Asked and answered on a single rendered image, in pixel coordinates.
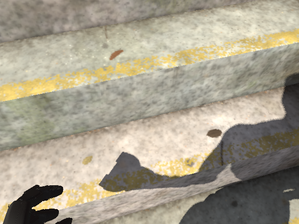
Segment left robot hand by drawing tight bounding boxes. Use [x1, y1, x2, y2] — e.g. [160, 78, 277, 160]
[3, 185, 73, 224]

